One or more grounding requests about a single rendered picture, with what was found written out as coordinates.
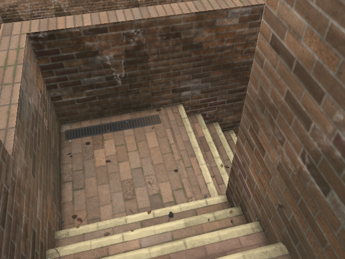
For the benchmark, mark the stairs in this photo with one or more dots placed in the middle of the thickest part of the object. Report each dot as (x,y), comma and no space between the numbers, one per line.
(217,148)
(203,229)

